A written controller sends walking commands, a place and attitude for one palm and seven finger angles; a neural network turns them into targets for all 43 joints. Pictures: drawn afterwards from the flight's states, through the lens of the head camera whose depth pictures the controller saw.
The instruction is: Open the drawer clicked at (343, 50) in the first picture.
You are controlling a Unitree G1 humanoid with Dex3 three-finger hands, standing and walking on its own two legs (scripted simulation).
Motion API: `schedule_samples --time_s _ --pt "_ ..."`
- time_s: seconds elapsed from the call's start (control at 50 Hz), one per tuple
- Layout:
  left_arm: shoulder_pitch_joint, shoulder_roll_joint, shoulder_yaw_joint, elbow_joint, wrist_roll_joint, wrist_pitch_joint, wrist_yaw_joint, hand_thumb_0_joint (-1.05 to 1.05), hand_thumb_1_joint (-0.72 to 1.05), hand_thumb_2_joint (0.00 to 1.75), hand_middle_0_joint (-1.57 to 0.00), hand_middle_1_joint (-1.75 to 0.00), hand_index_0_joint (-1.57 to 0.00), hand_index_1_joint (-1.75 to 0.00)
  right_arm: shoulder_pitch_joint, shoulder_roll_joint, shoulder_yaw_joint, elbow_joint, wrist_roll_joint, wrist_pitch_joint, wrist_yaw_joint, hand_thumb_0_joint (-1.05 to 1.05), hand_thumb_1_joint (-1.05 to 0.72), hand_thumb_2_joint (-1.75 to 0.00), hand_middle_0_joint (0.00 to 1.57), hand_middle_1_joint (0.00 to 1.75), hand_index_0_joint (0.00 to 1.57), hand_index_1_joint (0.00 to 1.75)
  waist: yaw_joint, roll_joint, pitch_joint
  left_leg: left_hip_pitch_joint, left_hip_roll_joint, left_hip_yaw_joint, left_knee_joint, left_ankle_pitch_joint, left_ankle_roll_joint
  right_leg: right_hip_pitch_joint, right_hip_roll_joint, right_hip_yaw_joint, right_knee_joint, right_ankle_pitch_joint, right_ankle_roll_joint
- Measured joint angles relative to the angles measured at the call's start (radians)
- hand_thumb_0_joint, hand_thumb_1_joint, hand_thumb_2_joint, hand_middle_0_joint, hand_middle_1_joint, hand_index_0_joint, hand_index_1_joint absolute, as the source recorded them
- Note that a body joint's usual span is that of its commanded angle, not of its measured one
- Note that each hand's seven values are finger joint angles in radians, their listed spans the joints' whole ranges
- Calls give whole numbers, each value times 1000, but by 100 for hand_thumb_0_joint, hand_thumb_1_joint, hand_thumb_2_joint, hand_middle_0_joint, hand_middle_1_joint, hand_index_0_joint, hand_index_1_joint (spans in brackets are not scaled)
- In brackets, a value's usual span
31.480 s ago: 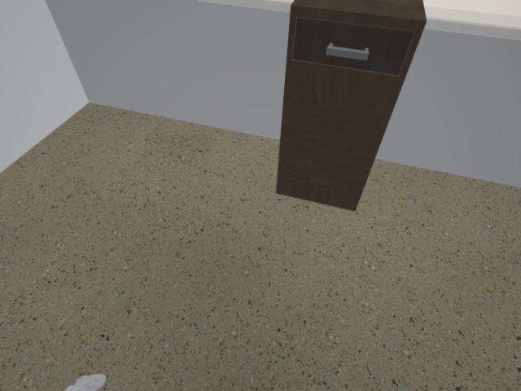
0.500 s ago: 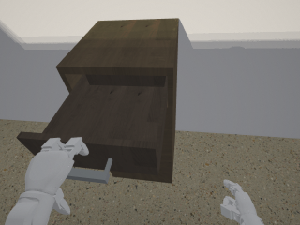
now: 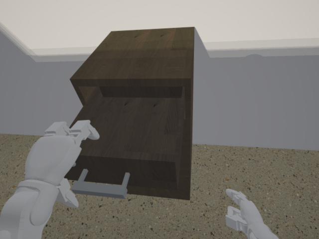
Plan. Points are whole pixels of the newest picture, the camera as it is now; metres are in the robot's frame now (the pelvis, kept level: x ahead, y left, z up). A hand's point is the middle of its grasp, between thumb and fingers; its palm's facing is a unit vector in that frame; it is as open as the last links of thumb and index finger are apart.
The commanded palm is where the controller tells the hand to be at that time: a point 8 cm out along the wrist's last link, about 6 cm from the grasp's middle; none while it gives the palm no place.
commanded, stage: lift the hand off the handle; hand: left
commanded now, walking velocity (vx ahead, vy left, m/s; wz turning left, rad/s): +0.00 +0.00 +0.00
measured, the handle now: (102, 182) +0.24 +0.20 +0.04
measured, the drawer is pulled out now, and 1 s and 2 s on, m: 0.29 0.29 0.29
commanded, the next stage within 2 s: draw the hand back to the body in 0.24 s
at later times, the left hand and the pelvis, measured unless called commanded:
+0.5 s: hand (68, 168) +0.20 +0.21 +0.17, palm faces +0.13 -0.10 -0.99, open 13.8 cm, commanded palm +0.16 +0.21 +0.23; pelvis -0.01 -0.01 +0.00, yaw +1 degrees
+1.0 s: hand (58, 173) +0.18 +0.21 +0.18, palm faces +0.17 -0.36 -0.92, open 13.8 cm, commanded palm +0.14 +0.24 +0.23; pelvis -0.01 -0.02 +0.00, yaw +2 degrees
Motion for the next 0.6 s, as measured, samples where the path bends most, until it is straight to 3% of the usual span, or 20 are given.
schedule_samples --time_s 0.16,0.38,0.6 --pt "17 25 51 -87 -63 13 -45 0 -49 30 -32 -120 -32 -121 5 -21 -2 -12 10 -15 5 2 -91 -90 20 30 20 30 2 4 0 11 4 -11 -6 6 -3 21 4 -10 -22 12 -2" --pt "-40 51 67 -8 -66 13 -77 0 -49 30 -32 -120 -32 -121 -19 -26 0 -7 11 -19 -4 1 -91 -90 20 30 20 30 3 -5 22 -6 10 -22 0 22 -14 4 11 -23 -14 23 -13" --pt "30 87 118 -43 -93 -66 -62 0 -49 30 -32 -120 -33 -121 16 -23 -1 -7 3 -35 -12 2 -91 -90 20 30 20 30 -9 -1 14 -12 22 -22 16 11 -23 1 23 -23 -8 19 -22"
